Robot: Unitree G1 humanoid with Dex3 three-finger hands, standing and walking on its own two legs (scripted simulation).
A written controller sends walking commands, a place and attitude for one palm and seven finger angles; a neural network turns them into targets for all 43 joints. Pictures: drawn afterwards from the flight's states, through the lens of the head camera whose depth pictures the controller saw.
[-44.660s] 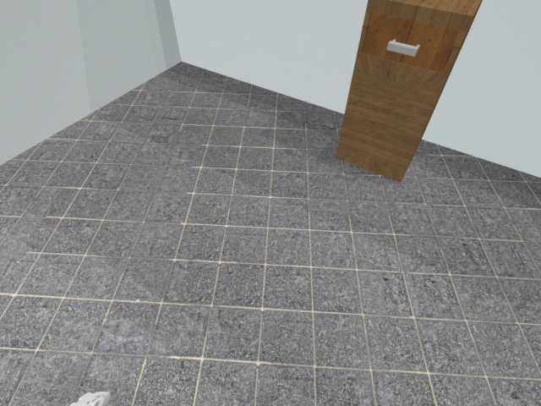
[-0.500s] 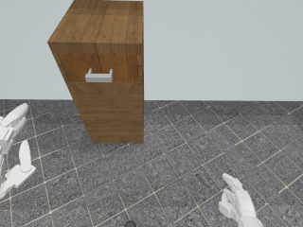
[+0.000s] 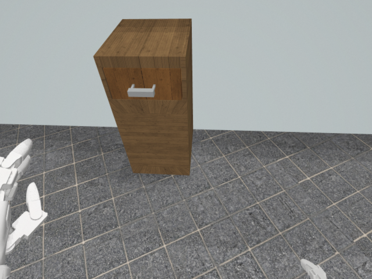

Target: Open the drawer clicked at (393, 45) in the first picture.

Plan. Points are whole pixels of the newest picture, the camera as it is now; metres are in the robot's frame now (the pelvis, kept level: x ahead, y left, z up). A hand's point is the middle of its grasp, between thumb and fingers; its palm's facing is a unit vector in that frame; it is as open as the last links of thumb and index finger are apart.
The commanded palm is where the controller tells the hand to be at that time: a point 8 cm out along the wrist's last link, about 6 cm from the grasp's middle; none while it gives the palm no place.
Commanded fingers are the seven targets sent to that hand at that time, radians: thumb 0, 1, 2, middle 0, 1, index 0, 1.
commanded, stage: stop stepping back and stand still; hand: left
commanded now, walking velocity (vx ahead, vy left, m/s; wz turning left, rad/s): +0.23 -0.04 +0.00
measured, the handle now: (142, 89) +0.89 +0.21 -0.08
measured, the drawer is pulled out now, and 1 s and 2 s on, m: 0.00 0.00 0.00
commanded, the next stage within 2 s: let the arm hang, fingers relaxed in 0.54 s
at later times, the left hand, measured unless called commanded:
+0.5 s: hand (1, 256) +0.13 +0.24 +0.17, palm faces +0.41 -0.79 -0.45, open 7.4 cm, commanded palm +0.07 +0.29 +0.18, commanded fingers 0.00 0.90 0.90 -0.20 -0.30 -0.20 -0.30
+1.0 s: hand out of the picture -0.02 +0.17 -0.17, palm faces +0.09 -0.98 -0.19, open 6.9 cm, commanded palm none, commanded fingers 0.00 0.90 0.90 -0.20 -0.30 -0.20 -0.30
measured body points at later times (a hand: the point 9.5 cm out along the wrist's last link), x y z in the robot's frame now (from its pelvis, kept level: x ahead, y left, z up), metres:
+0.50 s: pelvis -0.05 +0.01 +0.00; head -0.06 +0.00 +0.44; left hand +0.10 +0.28 +0.20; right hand +0.12 -0.23 -0.08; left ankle -0.02 +0.12 -0.74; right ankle +0.03 -0.06 -0.71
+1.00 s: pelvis -0.06 -0.01 +0.00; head -0.03 +0.00 +0.45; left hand -0.02 +0.23 -0.16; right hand -0.03 -0.26 -0.14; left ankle -0.04 +0.13 -0.74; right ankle -0.02 -0.09 -0.74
